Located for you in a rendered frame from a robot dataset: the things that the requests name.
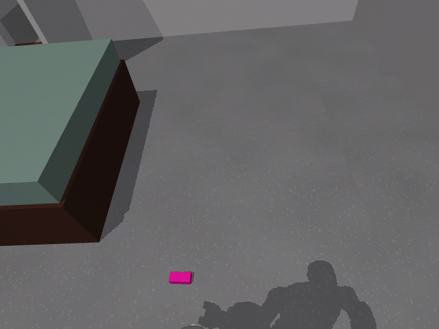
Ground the bed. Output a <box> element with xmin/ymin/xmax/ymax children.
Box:
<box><xmin>0</xmin><ymin>38</ymin><xmax>140</xmax><ymax>246</ymax></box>

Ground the small box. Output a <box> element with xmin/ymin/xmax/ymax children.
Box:
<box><xmin>169</xmin><ymin>271</ymin><xmax>192</xmax><ymax>284</ymax></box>

